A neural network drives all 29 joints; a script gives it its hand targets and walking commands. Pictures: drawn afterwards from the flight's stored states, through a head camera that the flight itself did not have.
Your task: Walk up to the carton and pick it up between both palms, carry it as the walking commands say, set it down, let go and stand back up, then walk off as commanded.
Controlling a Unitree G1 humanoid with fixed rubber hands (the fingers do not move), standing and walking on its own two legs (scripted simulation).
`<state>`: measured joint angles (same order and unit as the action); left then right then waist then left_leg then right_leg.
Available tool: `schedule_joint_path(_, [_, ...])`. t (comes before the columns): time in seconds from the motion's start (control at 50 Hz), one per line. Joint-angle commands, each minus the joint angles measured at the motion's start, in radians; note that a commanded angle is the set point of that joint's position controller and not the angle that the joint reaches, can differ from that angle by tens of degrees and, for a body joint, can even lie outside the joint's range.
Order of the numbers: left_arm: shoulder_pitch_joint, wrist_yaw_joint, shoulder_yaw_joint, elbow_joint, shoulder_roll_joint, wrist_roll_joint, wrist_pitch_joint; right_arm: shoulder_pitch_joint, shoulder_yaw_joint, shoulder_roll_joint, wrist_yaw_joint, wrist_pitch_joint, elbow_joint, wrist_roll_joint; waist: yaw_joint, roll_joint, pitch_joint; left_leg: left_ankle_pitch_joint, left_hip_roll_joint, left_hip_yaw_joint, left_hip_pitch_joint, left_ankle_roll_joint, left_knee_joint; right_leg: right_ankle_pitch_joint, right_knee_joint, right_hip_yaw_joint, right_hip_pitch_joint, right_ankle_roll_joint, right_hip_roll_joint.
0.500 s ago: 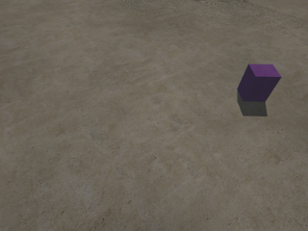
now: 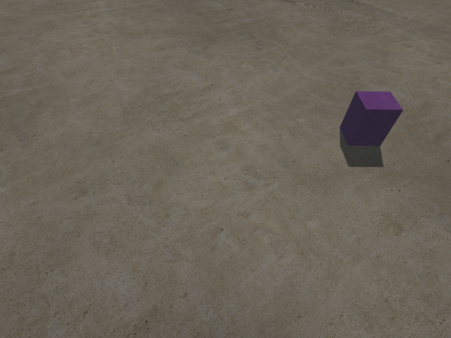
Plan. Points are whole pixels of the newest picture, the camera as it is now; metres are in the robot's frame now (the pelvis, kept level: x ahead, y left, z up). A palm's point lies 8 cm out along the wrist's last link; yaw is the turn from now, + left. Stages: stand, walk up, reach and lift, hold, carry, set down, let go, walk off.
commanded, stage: walk off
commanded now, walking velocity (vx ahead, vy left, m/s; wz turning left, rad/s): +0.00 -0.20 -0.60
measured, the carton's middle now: (368, 119) +1.45 -0.93 -0.63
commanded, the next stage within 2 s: none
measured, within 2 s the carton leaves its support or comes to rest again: neither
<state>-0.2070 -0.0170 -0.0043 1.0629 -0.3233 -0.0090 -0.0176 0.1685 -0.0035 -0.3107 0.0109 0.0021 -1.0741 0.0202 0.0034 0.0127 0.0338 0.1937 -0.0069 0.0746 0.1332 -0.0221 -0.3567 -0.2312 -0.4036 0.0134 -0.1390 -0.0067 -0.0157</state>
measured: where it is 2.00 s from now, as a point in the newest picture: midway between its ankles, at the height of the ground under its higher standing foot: outside the picture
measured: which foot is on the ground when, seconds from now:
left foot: down 0.00-0.28, up 0.30-0.58, down 0.60-0.98, up 1.00-1.00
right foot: up 0.00-0.26, down 0.28-0.58, up 0.60-0.98, down 1.00-1.00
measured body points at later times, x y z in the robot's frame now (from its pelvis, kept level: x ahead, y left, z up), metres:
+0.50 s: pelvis -0.04 -0.11 -0.02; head -0.01 -0.12 +0.43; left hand +0.09 +0.14 -0.15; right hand -0.01 -0.41 -0.15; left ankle -0.03 +0.00 -0.70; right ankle -0.05 -0.21 -0.75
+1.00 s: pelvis -0.10 -0.21 -0.03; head -0.08 -0.24 +0.42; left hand +0.18 -0.07 -0.13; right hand -0.27 -0.47 -0.17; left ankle -0.03 -0.03 -0.74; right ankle -0.18 -0.34 -0.75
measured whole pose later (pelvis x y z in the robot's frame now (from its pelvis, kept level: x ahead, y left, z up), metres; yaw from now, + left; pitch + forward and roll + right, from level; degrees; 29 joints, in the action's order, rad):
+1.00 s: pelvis -0.10 -0.21 -0.03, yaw -32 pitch +1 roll -2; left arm -0.08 0.06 0.07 0.81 -0.29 0.02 -0.08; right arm 0.31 0.10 -0.33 0.04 -0.03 -0.97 0.04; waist 0.06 -0.07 0.06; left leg 0.39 0.34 0.24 0.27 0.13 -0.71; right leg -0.32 -0.60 0.10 -0.29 -0.06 -0.06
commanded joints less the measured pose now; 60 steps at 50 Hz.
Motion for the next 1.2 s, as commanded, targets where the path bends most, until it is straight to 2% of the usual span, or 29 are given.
schedule_joint_path(0.0, [-0.005, 0.006, 0.052, -0.048, -0.144, 0.014, -0.036, 0.069, 0.064, -0.28, 0.02, -0.012, 0.055, 0.019, 0.056, -0.233, -0.05, -0.334, 0.443, -0.309, -0.059, -0.156, 0.067, -0.291, -0.443, -0.03, -0.233, -0.017, -0.017])
schedule_joint_path(0.02, [0.016, 0.007, 0.052, -0.059, -0.14, 0.025, -0.044, 0.078, 0.072, -0.275, 0.025, -0.011, 0.064, 0.023, 0.061, -0.157, -0.041, -0.381, 0.495, -0.302, -0.01, -0.198, 0.06, -0.354, -0.596, -0.061, -0.277, -0.017, -0.036])
schedule_joint_path(0.06, [0.028, 0.012, 0.058, -0.073, -0.115, 0.027, -0.055, 0.048, 0.067, -0.235, 0.03, -0.013, 0.072, 0.019, 0.034, -0.082, -0.001, -0.32, 0.462, -0.209, 0.061, -0.176, 0.054, -0.317, -0.66, -0.082, -0.308, -0.027, -0.067])
schedule_joint_path(0.08, [0.001, 0.016, 0.057, -0.075, -0.082, 0.03, -0.057, -0.015, 0.074, -0.244, 0.032, -0.018, 0.087, 0.02, -0.002, -0.151, -0.007, -0.249, 0.436, -0.176, 0.072, -0.144, 0.058, -0.286, -0.626, -0.089, -0.302, -0.034, -0.079])
schedule_joint_path(0.2, [-0.037, 0.065, 0.059, -0.121, -0.05, 0.01, -0.063, -0.014, 0.102, -0.268, 0.026, -0.025, 0.106, 0.029, 0.007, -0.261, -0.068, -0.259, 0.41, -0.048, 0.115, -0.06, -0.071, -0.192, -0.306, 0.05, -0.119, -0.042, -0.051])
schedule_joint_path(0.22, [-0.074, 0.067, 0.066, -0.109, -0.06, 0.01, -0.061, -0.033, 0.106, -0.267, 0.027, -0.031, 0.104, 0.022, -0.017, -0.222, -0.069, -0.274, 0.396, -0.014, 0.124, -0.034, -0.148, -0.113, -0.194, 0.093, -0.061, -0.039, -0.023])
schedule_joint_path(0.24, [-0.108, 0.062, 0.074, -0.096, -0.056, 0.026, -0.054, -0.008, 0.099, -0.226, 0.027, -0.035, 0.099, 0.023, -0.031, -0.172, -0.062, -0.205, 0.348, 0.054, 0.177, 0.014, -0.279, -0.014, -0.077, 0.114, 0.012, -0.025, -0.003])
schedule_joint_path(0.26, [-0.186, 0.057, 0.096, -0.082, -0.157, 0.04, -0.046, 0.007, 0.083, -0.15, 0.029, -0.049, 0.112, 0.017, -0.072, 0.144, -0.054, 0.088, 0.245, 0.119, 0.342, 0.066, -0.566, 0.17, 0.092, -0.088, 0.103, 0.033, -0.125])
schedule_joint_path(0.28, [-0.13, 0.056, 0.106, -0.127, -0.244, 0.04, -0.032, 0.003, 0.067, -0.078, 0.032, -0.067, 0.139, 0.022, -0.032, 0.38, -0.074, 0.548, 0.137, 0.093, 0.501, 0.103, -0.832, 0.522, 0.083, -0.356, 0.102, 0.121, -0.324])
schedule_joint_path(0.3, [-0.117, 0.043, 0.115, -0.149, -0.29, 0.034, -0.027, -0.11, 0.051, -0.069, 0.038, -0.077, 0.19, -0.003, -0.104, 0.407, -0.072, 0.507, 0.125, -0.005, 0.44, 0.091, -0.901, 0.615, 0.098, -0.343, -0.103, 0.254, -0.345])
schedule_joint_path(0.36, [0.041, 0.023, 0.09, -0.19, -0.172, 0.047, -0.04, -0.091, 0.083, -0.139, 0.038, -0.063, 0.147, -0.009, -0.01, 0.107, -0.035, 0.291, 0.154, -0.017, 0.42, 0.063, -0.875, 0.483, 0.018, -0.197, -0.094, 0.197, -0.194])
schedule_joint_path(0.46, [-0.004, 0.02, 0.081, -0.192, -0.137, 0.047, -0.044, -0.014, 0.067, -0.077, 0.048, -0.05, 0.129, -0.017, -0.012, 0.164, -0.064, 0.254, 0.087, 0.017, 0.297, 0.038, -0.552, 0.507, -0.027, -0.258, -0.061, 0.197, -0.173])
schedule_joint_path(0.54, [0.044, 0.035, 0.078, -0.21, -0.12, 0.038, -0.052, 0.116, 0.068, -0.065, 0.063, -0.037, 0.085, -0.028, 0.042, 0.091, -0.098, 0.117, 0.067, 0.013, 0.068, 0.029, -0.248, 0.438, -0.082, -0.274, -0.16, 0.165, -0.117])
schedule_joint_path(0.56, [0.061, 0.037, 0.07, -0.227, -0.107, 0.024, -0.056, 0.211, 0.071, -0.08, 0.067, -0.028, 0.072, -0.024, 0.088, 0.017, -0.114, 0.029, 0.154, -0.062, -0.106, 0.014, -0.017, 0.263, -0.192, -0.235, -0.294, 0.112, -0.071])
schedule_joint_path(0.58, [0.057, 0.035, 0.052, -0.259, 0.018, 0.02, -0.048, 0.255, 0.094, -0.195, 0.072, -0.024, 0.069, -0.001, 0.086, -0.328, -0.102, -0.12, 0.535, -0.41, -0.247, -0.054, 0.114, -0.256, -0.45, -0.093, -0.53, 0.022, 0.062])
schedule_joint_path(0.6, [0.074, 0.033, 0.076, -0.264, -0.072, 0.054, -0.059, 0.201, 0.103, -0.25, 0.071, -0.034, 0.088, 0.012, 0.066, -0.272, -0.068, -0.371, 0.626, -0.434, -0.132, -0.166, 0.105, -0.342, -0.678, -0.109, -0.571, -0.012, 0.046])
schedule_joint_path(0.62, [0.119, 0.037, 0.084, -0.282, -0.092, 0.069, -0.068, 0.169, 0.106, -0.223, 0.068, -0.032, 0.111, 0.017, 0.066, -0.244, -0.054, -0.464, 0.612, -0.42, -0.08, -0.195, 0.077, -0.325, -0.794, -0.144, -0.568, -0.021, 0.015])
schedule_joint_path(0.64, [0.136, 0.041, 0.1, -0.275, -0.113, 0.068, -0.069, 0.132, 0.087, -0.158, 0.056, -0.026, 0.124, 0.012, 0.042, -0.13, -0.039, -0.446, 0.542, -0.285, -0.016, -0.167, 0.06, -0.268, -0.871, -0.166, -0.532, -0.024, -0.013])
schedule_joint_path(0.66, [0.087, 0.051, 0.103, -0.26, -0.104, 0.061, -0.072, 0.077, 0.081, -0.131, 0.052, -0.022, 0.127, 0.009, -0.009, -0.156, -0.009, -0.45, 0.478, -0.178, 0.022, -0.129, 0.037, -0.229, -0.907, -0.14, -0.511, -0.04, -0.017])
schedule_joint_path(0.72, [0.076, 0.066, 0.101, -0.254, -0.064, 0.042, -0.079, 0.039, 0.093, -0.138, 0.053, -0.018, 0.152, 0.015, -0.012, -0.203, -0.006, -0.335, 0.388, 0.005, 0.088, -0.065, 0.011, -0.12, -0.86, -0.045, -0.416, -0.082, -0.017])
schedule_joint_path(0.84, [0.197, 0.096, 0.069, -0.325, 0.0, 0.018, -0.07, 0.144, 0.129, -0.201, 0.04, -0.011, 0.14, 0.033, 0.062, -0.264, -0.005, -0.284, 0.415, 0.076, 0.061, -0.041, -0.022, -0.163, -0.456, 0.073, -0.302, -0.104, -0.058])
schedule_joint_path(0.9, [0.149, 0.082, 0.069, -0.314, 0.012, 0.016, -0.059, 0.152, 0.148, -0.251, 0.032, -0.02, 0.139, 0.031, 0.063, -0.292, -0.039, -0.366, 0.427, 0.083, 0.021, -0.039, -0.092, -0.214, -0.29, 0.141, -0.212, -0.085, -0.029])
schedule_joint_path(0.92, [0.081, 0.077, 0.081, -0.301, -0.008, 0.018, -0.061, 0.115, 0.152, -0.259, 0.031, -0.024, 0.153, 0.028, 0.023, -0.323, -0.038, -0.364, 0.447, 0.089, 0.051, -0.024, -0.126, -0.151, -0.21, 0.152, -0.153, -0.072, -0.034])
schedule_joint_path(0.96, [-0.091, 0.063, 0.112, -0.228, -0.085, 0.046, -0.047, 0.14, 0.133, -0.16, 0.025, -0.03, 0.148, 0.019, -0.069, -0.06, -0.121, -0.237, 0.377, 0.165, 0.238, 0.067, -0.447, 0.047, 0.016, 0.073, 0.178, -0.021, -0.031])
schedule_joint_path(0.98, [-0.152, 0.055, 0.134, -0.211, -0.204, 0.056, -0.033, 0.12, 0.107, -0.083, 0.014, -0.047, 0.186, 0.03, -0.087, 0.295, -0.094, 0.529, 0.224, 0.185, 0.496, 0.108, -0.743, 0.424, 0.048, -0.216, 0.247, 0.037, -0.271])
schedule_joint_path(1.0, [-0.152, 0.056, 0.146, -0.222, -0.318, 0.038, -0.026, 0.038, 0.095, -0.043, 0.026, -0.065, 0.243, 0.005, -0.113, 0.443, -0.146, 0.548, 0.171, 0.076, 0.553, 0.118, -0.848, 0.783, 0.011, -0.284, 0.149, 0.187, -0.348])
schedule_joint_path(1.02, [-0.121, 0.043, 0.143, -0.227, -0.285, 0.038, -0.019, -0.006, 0.094, -0.078, 0.028, -0.07, 0.255, -0.008, -0.116, 0.367, -0.127, 0.507, 0.185, 0.017, 0.547, 0.098, -0.896, 0.714, 0.015, -0.249, 0.096, 0.221, -0.314])
schedule_joint_path(1.08, [0.05, 0.012, 0.101, -0.269, -0.169, 0.043, -0.03, 0.071, 0.112, -0.109, 0.029, -0.062, 0.192, -0.002, -0.003, 0.162, -0.094, 0.288, 0.183, -0.004, 0.455, 0.079, -0.883, 0.606, -0.03, -0.157, -0.023, 0.169, -0.196])
schedule_joint_path(1.18, [0.054, 0.038, 0.078, -0.284, -0.099, 0.042, -0.028, 0.044, 0.094, -0.053, 0.041, -0.066, 0.198, -0.011, 0.002, 0.175, -0.091, 0.258, 0.103, 0.017, 0.322, 0.045, -0.615, 0.493, -0.019, -0.242, -0.099, 0.204, -0.176])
